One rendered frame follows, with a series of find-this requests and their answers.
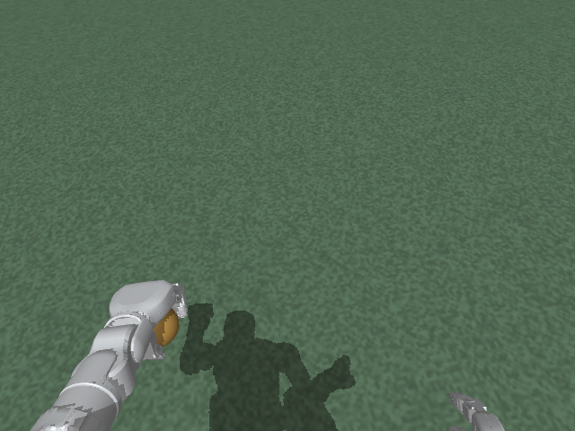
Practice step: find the right robot hand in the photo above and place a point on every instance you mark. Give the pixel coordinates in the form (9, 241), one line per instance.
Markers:
(474, 412)

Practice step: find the ball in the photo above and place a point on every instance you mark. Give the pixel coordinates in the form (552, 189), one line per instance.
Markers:
(167, 328)

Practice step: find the left robot arm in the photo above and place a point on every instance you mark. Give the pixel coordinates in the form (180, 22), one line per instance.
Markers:
(92, 398)

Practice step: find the left robot hand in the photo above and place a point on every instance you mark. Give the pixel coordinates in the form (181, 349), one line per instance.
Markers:
(152, 299)

